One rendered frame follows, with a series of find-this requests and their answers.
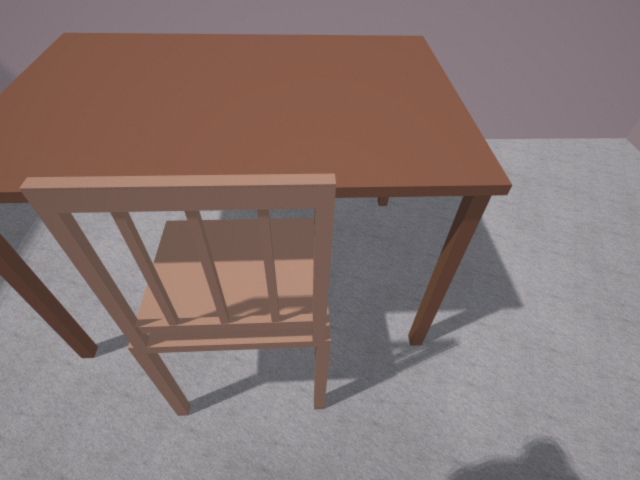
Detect chair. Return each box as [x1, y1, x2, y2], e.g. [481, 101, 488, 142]
[19, 174, 336, 416]

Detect table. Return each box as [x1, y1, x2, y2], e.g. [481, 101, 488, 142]
[0, 33, 512, 358]

